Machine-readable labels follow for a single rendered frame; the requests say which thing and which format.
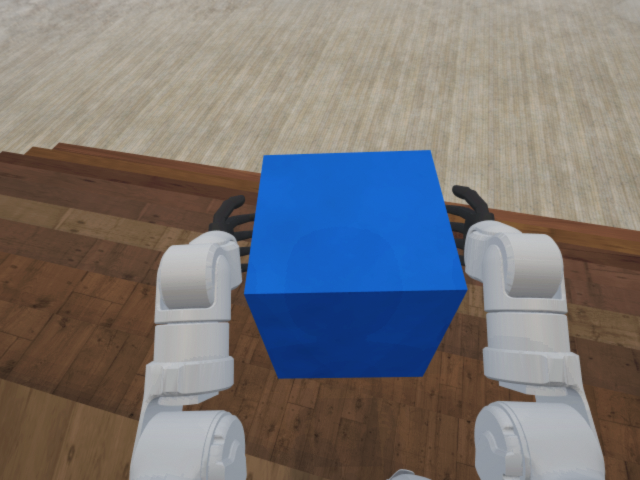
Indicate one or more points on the robot right upper arm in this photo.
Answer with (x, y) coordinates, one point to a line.
(535, 441)

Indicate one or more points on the robot left upper arm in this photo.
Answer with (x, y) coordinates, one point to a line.
(191, 445)

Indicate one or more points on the left robot forearm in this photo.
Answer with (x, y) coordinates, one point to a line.
(191, 352)

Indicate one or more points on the right robot hand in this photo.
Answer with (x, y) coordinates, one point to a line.
(479, 213)

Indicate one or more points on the carton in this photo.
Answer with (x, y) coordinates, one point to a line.
(353, 269)

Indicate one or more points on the left robot hand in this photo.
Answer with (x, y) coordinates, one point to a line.
(222, 222)

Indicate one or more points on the right robot forearm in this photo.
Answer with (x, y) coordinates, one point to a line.
(524, 292)

